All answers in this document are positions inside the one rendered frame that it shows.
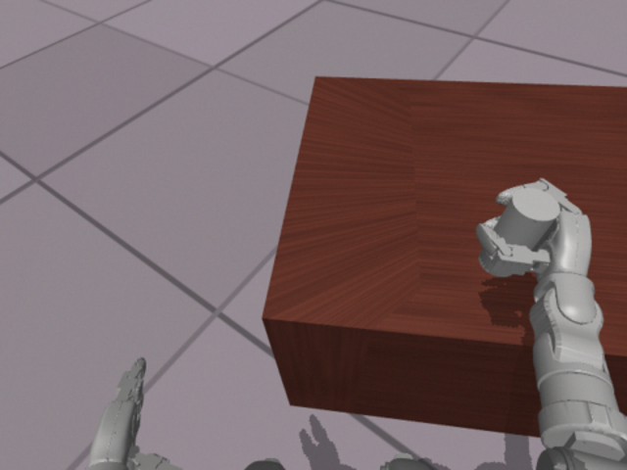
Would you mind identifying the left robot hand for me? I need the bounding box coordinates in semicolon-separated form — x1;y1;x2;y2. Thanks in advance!
87;357;183;470

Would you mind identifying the can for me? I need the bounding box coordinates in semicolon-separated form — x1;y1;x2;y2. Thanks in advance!
479;188;560;277

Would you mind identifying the right robot hand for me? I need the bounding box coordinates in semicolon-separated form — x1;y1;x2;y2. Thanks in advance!
476;178;592;283

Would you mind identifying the right robot arm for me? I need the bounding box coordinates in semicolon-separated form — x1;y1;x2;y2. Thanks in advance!
529;272;627;470

